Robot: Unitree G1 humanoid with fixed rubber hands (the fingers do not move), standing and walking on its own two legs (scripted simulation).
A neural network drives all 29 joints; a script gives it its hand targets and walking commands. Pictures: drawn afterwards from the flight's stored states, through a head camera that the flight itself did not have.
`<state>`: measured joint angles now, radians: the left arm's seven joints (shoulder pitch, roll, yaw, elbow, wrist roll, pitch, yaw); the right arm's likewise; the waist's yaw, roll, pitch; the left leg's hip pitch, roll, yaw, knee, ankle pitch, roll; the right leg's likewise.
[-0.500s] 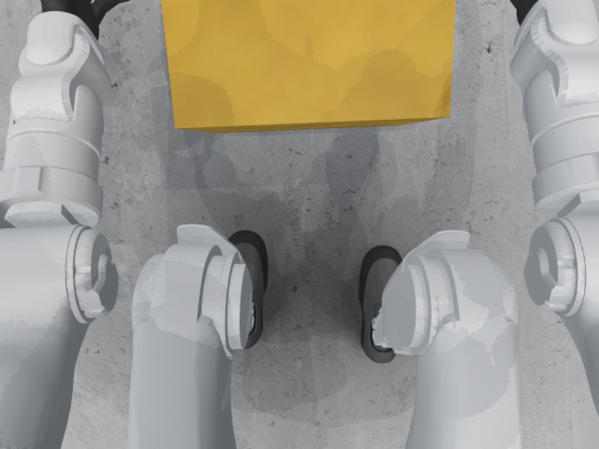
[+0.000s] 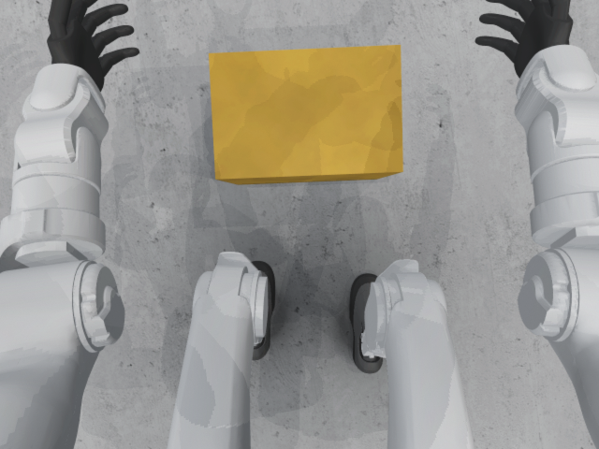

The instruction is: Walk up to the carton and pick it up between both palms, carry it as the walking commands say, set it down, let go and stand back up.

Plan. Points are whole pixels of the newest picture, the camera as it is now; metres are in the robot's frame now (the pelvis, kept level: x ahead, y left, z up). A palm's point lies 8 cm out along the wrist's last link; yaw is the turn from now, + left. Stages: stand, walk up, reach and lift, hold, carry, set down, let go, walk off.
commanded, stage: set down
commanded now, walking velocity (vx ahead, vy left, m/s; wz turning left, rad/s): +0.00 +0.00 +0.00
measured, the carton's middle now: (305, 126) +0.51 +0.03 -0.38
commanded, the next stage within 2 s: let go in 0.70 s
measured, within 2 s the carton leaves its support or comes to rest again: neither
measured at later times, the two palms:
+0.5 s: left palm out of the picture +0.51 +0.28 +0.06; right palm out of the picture +0.55 -0.20 +0.06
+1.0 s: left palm out of the picture +0.44 +0.28 +0.11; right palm out of the picture +0.47 -0.21 +0.11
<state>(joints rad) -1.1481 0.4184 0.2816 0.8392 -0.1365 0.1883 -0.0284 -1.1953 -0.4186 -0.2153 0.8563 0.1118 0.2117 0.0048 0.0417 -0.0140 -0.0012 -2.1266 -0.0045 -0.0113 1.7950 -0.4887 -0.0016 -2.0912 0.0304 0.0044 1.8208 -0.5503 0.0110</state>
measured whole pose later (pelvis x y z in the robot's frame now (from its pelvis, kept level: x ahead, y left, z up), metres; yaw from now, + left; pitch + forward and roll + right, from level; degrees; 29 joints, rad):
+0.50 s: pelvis +0.03 +0.00 +0.14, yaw +0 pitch +47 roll -1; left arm -1.00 0.38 0.34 0.79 -0.08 0.19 -0.09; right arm -1.05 -0.36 -0.28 0.82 0.06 0.21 0.06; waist 0.04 -0.02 -0.11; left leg -1.70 -0.01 -0.02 1.24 -0.36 0.00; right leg -1.67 0.03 0.02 1.26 -0.41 0.01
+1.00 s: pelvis +0.06 +0.01 +0.22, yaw +1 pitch +40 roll -1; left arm -0.60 0.31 0.27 0.63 0.01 0.12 -0.11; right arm -0.61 -0.26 -0.23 0.61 -0.02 0.14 0.03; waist 0.02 -0.01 -0.08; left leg -1.31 -0.02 -0.03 0.87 -0.26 0.00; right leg -1.27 0.02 0.03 0.88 -0.31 0.01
